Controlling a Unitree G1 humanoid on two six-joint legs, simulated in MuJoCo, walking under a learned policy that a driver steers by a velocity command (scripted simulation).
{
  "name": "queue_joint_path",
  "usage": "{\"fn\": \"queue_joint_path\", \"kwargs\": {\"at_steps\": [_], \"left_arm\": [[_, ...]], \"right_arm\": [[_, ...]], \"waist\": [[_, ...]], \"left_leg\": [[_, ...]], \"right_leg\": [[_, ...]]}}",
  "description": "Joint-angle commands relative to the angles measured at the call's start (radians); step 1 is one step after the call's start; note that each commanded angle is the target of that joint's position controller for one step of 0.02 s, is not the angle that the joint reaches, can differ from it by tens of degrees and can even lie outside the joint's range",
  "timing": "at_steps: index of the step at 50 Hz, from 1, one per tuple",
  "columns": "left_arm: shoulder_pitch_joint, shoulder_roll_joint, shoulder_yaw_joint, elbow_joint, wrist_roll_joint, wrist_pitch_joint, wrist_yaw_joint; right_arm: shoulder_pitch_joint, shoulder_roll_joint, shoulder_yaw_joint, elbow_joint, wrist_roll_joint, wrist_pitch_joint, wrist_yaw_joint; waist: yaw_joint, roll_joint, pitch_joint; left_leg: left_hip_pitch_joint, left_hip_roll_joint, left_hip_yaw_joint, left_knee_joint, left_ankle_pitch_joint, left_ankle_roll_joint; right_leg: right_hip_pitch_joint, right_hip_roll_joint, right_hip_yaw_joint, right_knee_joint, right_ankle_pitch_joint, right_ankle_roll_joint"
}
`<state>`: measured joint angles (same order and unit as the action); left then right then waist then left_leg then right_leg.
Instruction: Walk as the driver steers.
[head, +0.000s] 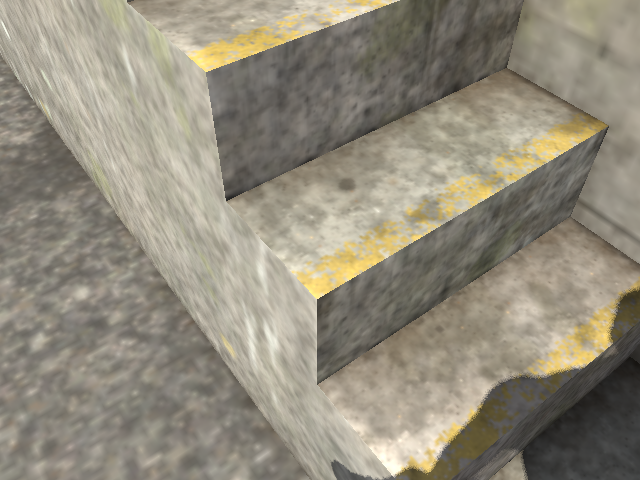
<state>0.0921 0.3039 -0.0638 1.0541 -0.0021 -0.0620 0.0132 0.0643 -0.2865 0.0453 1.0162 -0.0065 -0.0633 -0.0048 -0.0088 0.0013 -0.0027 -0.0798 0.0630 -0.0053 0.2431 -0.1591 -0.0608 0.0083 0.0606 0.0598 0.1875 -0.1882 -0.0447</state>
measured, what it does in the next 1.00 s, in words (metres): stands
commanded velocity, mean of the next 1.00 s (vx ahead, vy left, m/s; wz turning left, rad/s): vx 0.09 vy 0.00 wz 0.00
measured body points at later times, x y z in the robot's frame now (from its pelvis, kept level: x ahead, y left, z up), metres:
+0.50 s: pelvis -0.01 +0.00 +0.00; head +0.00 +0.00 +0.45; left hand +0.04 +0.28 -0.14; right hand +0.06 -0.27 -0.14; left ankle -0.02 +0.16 -0.75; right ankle -0.06 -0.09 -0.75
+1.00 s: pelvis -0.02 +0.01 -0.01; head -0.01 +0.01 +0.44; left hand +0.01 +0.28 -0.15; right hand +0.02 -0.26 -0.15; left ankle -0.02 +0.16 -0.75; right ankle -0.06 -0.10 -0.75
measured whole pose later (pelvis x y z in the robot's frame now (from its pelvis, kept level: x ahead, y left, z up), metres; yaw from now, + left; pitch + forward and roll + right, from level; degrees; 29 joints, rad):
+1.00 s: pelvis -0.02 +0.01 -0.01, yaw +1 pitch +0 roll +0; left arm 0.26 0.25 0.00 1.07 0.01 -0.04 0.01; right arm 0.23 -0.26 -0.05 1.05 0.00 0.00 -0.05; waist -0.01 0.01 0.01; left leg -0.19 0.04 -0.01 0.37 -0.19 -0.04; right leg -0.12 0.04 0.04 0.36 -0.25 -0.03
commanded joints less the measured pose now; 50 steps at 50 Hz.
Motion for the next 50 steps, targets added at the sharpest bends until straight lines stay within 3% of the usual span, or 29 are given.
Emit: {"fn": "queue_joint_path", "kwargs": {"at_steps": [1, 6, 25, 26, 31, 50], "left_arm": [[-0.003, 0.141, 0.029, -0.026, -0.002, -0.007, 0.003], [0.016, 0.142, 0.036, -0.009, -0.007, 0.002, 0.009], [0.094, 0.128, 0.048, 0.029, 0.001, 0.029, 0.019], [0.118, 0.161, 0.065, 0.023, 0.018, 0.034, 0.005], [0.135, 0.111, 0.067, 0.011, 0.014, 0.029, -0.007], [0.207, 0.072, 0.086, -0.012, 0.007, 0.016, 0.005]], "right_arm": [[-0.017, -0.134, -0.027, -0.038, 0.002, -0.009, -0.004], [0.001, -0.136, -0.035, -0.025, 0.003, 0.000, -0.007], [0.084, -0.127, -0.052, 0.015, -0.001, 0.033, -0.010], [0.102, -0.169, -0.078, 0.015, 0.014, 0.032, -0.021], [0.124, -0.124, -0.088, 0.008, 0.009, 0.047, -0.048], [0.193, -0.090, -0.118, 0.002, 0.011, 0.058, -0.051]], "waist": [[-0.001, 0.006, -0.055], [0.000, 0.001, -0.039], [-0.003, 0.006, 0.004], [0.005, 0.043, -0.010], [0.001, -0.011, 0.001], [-0.001, 0.001, 0.022]], "left_leg": [[0.051, 0.076, -0.040, 0.033, 0.296, 0.023], [0.038, 0.072, -0.038, 0.051, 0.269, 0.030], [-0.013, 0.064, -0.042, 0.085, 0.188, 0.037], [-0.032, 0.006, -0.010, 0.077, 0.139, 0.040], [-0.043, 0.007, -0.013, 0.087, 0.125, 0.049], [-0.067, 0.002, -0.031, 0.097, 0.107, 0.058]], "right_leg": [[-0.021, -0.150, 0.064, 0.025, 0.397, 0.017], [-0.046, -0.144, 0.065, 0.043, 0.348, 0.013], [-0.107, -0.133, 0.073, 0.081, 0.222, 0.003], [-0.114, -0.090, 0.049, 0.085, 0.200, -0.001], [-0.156, -0.091, 0.044, 0.097, 0.203, -0.003], [-0.187, -0.089, 0.042, 0.108, 0.126, 0.001]]}}
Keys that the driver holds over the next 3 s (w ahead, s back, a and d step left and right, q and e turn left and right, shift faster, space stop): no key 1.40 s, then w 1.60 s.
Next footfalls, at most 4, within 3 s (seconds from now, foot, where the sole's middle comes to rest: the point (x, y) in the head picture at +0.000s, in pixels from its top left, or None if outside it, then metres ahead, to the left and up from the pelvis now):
none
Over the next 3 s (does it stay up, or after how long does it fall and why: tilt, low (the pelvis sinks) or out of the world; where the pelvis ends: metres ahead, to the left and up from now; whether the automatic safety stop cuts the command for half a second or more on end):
stays up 0.00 0.01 0.00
